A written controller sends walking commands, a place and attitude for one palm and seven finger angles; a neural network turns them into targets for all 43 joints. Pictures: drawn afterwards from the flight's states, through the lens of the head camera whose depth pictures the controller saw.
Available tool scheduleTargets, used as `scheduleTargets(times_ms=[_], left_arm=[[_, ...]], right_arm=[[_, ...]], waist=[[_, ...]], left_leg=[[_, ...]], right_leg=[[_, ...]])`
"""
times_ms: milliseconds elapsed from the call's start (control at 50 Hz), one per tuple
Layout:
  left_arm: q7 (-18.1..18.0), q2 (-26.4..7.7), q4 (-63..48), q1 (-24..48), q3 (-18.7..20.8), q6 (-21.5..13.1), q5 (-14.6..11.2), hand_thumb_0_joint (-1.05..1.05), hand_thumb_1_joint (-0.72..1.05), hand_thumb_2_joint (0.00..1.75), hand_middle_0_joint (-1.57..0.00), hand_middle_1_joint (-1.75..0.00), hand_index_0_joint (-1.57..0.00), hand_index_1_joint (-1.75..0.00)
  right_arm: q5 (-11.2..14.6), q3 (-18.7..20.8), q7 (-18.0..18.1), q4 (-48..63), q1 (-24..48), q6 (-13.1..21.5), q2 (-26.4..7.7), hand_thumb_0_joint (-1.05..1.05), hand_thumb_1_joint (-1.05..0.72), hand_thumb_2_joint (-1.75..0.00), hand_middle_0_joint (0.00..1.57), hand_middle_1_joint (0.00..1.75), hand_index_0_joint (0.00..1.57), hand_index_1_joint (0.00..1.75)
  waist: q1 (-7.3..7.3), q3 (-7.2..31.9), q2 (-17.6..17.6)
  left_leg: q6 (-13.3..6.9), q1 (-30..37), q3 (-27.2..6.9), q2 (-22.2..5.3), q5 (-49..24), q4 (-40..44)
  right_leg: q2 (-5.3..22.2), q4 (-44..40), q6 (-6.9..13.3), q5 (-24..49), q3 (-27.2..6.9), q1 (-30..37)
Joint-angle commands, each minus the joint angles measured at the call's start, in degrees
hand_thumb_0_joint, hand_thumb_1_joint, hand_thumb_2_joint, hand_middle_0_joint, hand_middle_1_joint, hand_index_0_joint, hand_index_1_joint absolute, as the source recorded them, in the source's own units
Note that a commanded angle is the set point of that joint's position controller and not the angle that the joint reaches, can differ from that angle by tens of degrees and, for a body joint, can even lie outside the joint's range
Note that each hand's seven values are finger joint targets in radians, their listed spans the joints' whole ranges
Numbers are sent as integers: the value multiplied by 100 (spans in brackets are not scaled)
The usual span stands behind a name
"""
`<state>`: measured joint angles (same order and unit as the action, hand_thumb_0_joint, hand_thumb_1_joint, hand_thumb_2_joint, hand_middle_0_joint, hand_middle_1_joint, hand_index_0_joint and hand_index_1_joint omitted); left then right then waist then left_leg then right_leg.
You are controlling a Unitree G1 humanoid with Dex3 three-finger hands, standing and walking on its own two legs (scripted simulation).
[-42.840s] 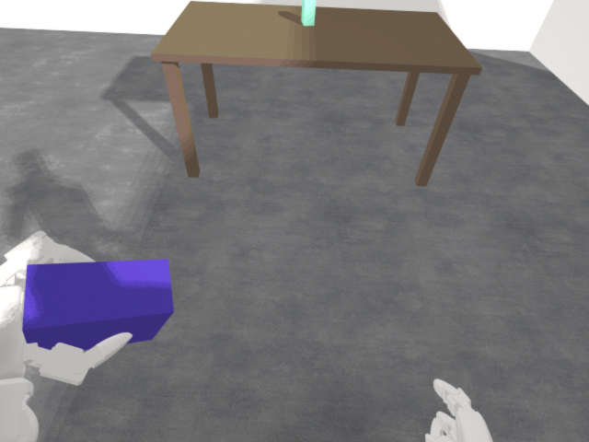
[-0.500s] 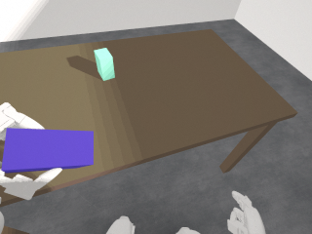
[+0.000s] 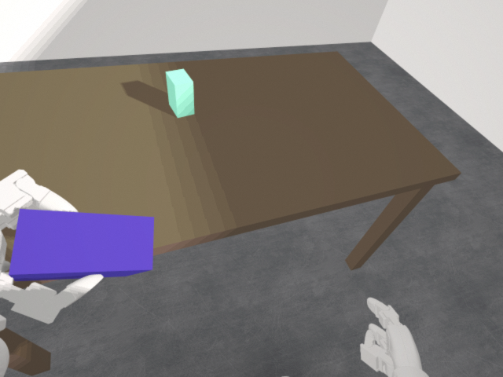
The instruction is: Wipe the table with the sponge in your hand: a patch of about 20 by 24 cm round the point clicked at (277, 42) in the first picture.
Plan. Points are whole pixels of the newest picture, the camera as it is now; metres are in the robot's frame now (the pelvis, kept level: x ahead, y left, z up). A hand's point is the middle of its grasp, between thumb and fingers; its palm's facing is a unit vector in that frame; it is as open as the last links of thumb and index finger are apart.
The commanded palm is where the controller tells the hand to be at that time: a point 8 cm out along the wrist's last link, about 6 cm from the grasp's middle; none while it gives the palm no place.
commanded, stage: stop stepping back and stand still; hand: left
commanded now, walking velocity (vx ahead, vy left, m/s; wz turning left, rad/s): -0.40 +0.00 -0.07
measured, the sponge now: (102, 249) +0.24 +0.19 +0.14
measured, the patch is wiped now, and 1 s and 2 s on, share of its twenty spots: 1.00 1.00 1.00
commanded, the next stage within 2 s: stand and wait in 1.44 s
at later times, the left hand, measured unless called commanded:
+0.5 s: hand out of the picture +0.07 +0.21 +0.17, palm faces +0.32 -0.89 -0.33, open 10.0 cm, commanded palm +0.02 +0.26 +0.20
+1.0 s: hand out of the picture -0.02 +0.17 +0.17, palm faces +0.30 -0.87 -0.38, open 10.0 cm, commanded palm -0.07 +0.22 +0.20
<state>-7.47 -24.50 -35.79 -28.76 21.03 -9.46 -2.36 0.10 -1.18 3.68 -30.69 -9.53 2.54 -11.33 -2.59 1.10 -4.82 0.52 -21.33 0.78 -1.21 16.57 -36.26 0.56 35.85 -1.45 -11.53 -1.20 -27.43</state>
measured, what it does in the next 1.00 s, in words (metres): walks backwards: right foot, then left foot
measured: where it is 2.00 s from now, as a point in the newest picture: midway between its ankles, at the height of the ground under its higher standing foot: outside the picture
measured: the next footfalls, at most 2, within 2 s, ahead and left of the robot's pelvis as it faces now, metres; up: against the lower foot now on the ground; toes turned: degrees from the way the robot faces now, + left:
right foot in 0.30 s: -0.04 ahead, -0.14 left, +0.00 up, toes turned -4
left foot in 0.52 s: -0.14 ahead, +0.10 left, +0.00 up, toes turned +0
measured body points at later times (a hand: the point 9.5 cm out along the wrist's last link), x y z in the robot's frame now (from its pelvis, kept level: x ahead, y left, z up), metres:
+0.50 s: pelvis -0.15 -0.02 +0.00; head -0.18 +0.01 +0.44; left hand +0.05 +0.26 +0.19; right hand -0.02 -0.27 -0.08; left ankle -0.17 +0.10 -0.70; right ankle -0.08 -0.13 -0.72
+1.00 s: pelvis -0.24 -0.05 +0.00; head -0.25 -0.04 +0.45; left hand -0.04 +0.22 +0.19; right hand -0.10 -0.30 -0.08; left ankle -0.25 +0.07 -0.69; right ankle -0.16 -0.13 -0.72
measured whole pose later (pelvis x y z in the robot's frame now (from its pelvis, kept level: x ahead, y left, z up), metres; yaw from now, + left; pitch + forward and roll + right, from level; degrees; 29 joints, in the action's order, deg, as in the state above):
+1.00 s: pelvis -0.24 -0.05 +0.00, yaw -1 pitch +1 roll +1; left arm -5.7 -22.1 -30.3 -29.3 19.1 -7.1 -2.7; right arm 1.6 -0.6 3.2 -37.5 -14.3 5.2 -12.1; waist -1.9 4.1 -3.0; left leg -3.1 -23.0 3.5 -1.5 21.9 -48.9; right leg 0.5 35.5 4.2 -11.9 6.2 -25.4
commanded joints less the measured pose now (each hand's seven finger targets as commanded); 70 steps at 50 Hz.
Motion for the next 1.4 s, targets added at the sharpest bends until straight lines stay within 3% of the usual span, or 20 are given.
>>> scheduleTargets(times_ms=[0,60,140,200,260,300,320,480,540,580,680,720,780,840,980,1040,1100,1200,1260,1380], left_arm=[[-184,-861,-1277,256,878,-378,-106,0,10,130,-120,-160,-120,-160],[-210,-505,-1529,574,504,-163,-79,0,10,130,-120,-160,-120,-160],[-169,-704,-1297,616,599,-35,-53,0,10,130,-120,-160,-120,-160],[-191,-582,-896,601,485,58,-7,0,10,130,-120,-160,-120,-160],[-80,-656,-777,802,471,22,36,0,10,130,-120,-160,-120,-160],[-33,-672,-401,744,434,-6,-28,0,10,130,-120,-160,-120,-160],[32,-586,-574,1004,274,-29,-59,0,10,130,-120,-160,-120,-160],[-69,-860,-838,842,684,-125,-70,0,10,130,-120,-160,-120,-160],[-123,-1327,-1300,1009,973,-218,7,0,10,130,-120,-160,-120,-160],[-15,-889,-418,882,643,-235,3,0,10,130,-120,-160,-120,-160],[9,-692,28,1081,514,-214,-34,0,10,130,-120,-160,-120,-160],[39,-637,107,1007,482,-127,-5,0,10,130,-120,-160,-120,-160],[140,-757,-188,1121,470,-171,-104,0,10,130,-120,-160,-120,-160],[182,-963,-728,1148,678,-238,-140,0,10,130,-120,-160,-120,-160],[-146,-833,-773,491,632,-141,-95,0,10,130,-120,-160,-120,-160],[-267,-959,-761,434,731,-128,-123,0,10,130,-120,-160,-120,-160],[-137,-624,-35,476,506,-67,-86,0,10,130,-120,-160,-120,-160],[-88,-463,33,945,229,69,-57,0,10,130,-120,-160,-120,-160],[-50,-617,-399,1196,250,-5,-101,0,10,130,-120,-160,-120,-160],[-247,-773,-873,532,579,-93,-115,0,10,130,-120,-160,-120,-160]], right_arm=[[-38,492,-74,631,31,523,-813,0,-90,-90,20,30,20,30],[74,554,-210,383,-46,702,-843,0,-90,-90,20,30,20,30],[164,467,-239,679,212,740,-955,0,-90,-90,20,30,20,30],[113,295,-141,633,297,638,-916,0,-90,-90,20,30,20,30],[104,250,-105,676,336,501,-833,0,-90,-90,20,30,20,30],[217,433,-109,531,130,463,-877,0,-90,-90,20,30,20,30],[220,421,-157,509,172,439,-926,0,-90,-90,20,30,20,30],[169,277,36,473,104,573,-844,0,-90,-90,20,30,20,30],[120,312,-3,377,-14,893,-703,0,-90,-90,20,30,20,30],[177,234,-153,-41,23,957,-677,0,-90,-90,20,30,20,30],[135,234,-58,107,124,931,-896,0,-90,-90,20,30,20,30],[117,267,-46,225,169,815,-910,0,-90,-90,20,30,20,30],[243,467,-135,257,48,687,-924,0,-90,-90,20,30,20,30],[215,313,-198,114,207,491,-640,0,-90,-90,20,30,20,30],[115,231,96,359,145,704,-629,0,-90,-90,20,30,20,30],[142,336,143,464,65,830,-718,0,-90,-90,20,30,20,30],[223,356,-48,61,-1,888,-771,0,-90,-90,20,30,20,30],[140,306,5,310,267,787,-926,0,-90,-90,20,30,20,30],[188,483,-62,343,231,658,-820,0,-90,-90,20,30,20,30],[39,225,53,342,371,501,-520,0,-90,-90,20,30,20,30]], waist=[[132,1256,1796],[74,896,1347],[126,389,1905],[156,413,1805],[226,406,919],[140,495,-1355],[62,314,-1422],[101,805,1390],[-26,803,2903],[49,-313,1014],[160,-20,1349],[325,304,417],[139,531,-1396],[-16,66,351],[78,837,659],[49,646,2668],[117,-134,874],[283,-62,684],[194,364,-1052],[104,485,265]], left_leg=[[-871,1857,-1511,-2051,-4546,1072],[-701,1583,-905,-1719,-4356,983],[-635,145,-948,-1478,926,1762],[-515,-497,-1060,-1165,2258,1706],[-272,-720,-200,-350,2105,-49],[-66,-497,-158,251,1104,-3515],[-35,-460,-527,161,548,-4363],[-549,921,-88,-243,774,1404],[-1304,1038,-2009,-1543,-661,1761],[-1461,5,-2250,-1810,172,1998],[-902,-676,-966,-1175,1595,1366],[-645,-1045,-262,-485,1717,-444],[-209,-1438,-504,164,771,-4272],[-240,-962,-448,-319,111,-3740],[-520,1098,441,48,788,961],[-1302,1554,-1614,-1531,408,2055],[-1306,838,-1310,-1603,-598,1781],[-682,-417,-330,-733,1124,427],[-220,-966,-267,111,1043,-2866],[-310,915,128,-162,288,178]], right_leg=[[-134,2528,20,-1894,-453,-1074],[-199,2609,-48,-1436,-453,-902],[-37,1560,15,-1049,106,97],[-242,386,112,-1034,460,1157],[-7,-1508,353,-148,567,1771],[1599,-2276,1225,-286,-1650,533],[1757,-2349,1365,-210,-1875,-190],[445,539,587,-1201,-134,-121],[-139,3834,101,-1720,125,-1446],[345,3852,131,-1035,-458,-1641],[154,540,158,-1055,473,943],[-18,-788,232,-374,735,2103],[1927,-2435,1187,-1529,-2820,995],[1817,-2219,1162,-2057,-1724,-427],[1068,-1102,679,-2177,-663,162],[-211,2192,74,-1970,588,-715],[302,2272,134,-1318,-75,-888],[19,-912,150,-328,533,1842],[1913,-2597,1114,-1778,-2761,1496],[1342,-1837,878,-1598,-911,503]])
